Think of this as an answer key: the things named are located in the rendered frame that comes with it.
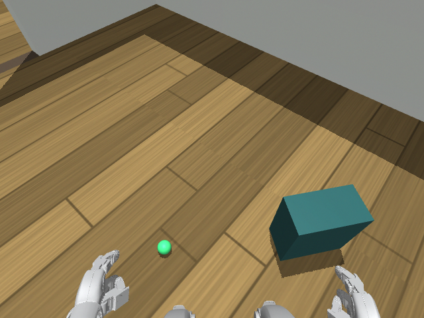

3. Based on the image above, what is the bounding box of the right robot hand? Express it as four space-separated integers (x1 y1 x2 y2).
327 266 381 318

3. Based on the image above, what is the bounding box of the left robot hand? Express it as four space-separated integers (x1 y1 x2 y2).
74 250 129 316

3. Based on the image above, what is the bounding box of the left robot arm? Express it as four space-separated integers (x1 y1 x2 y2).
66 301 103 318

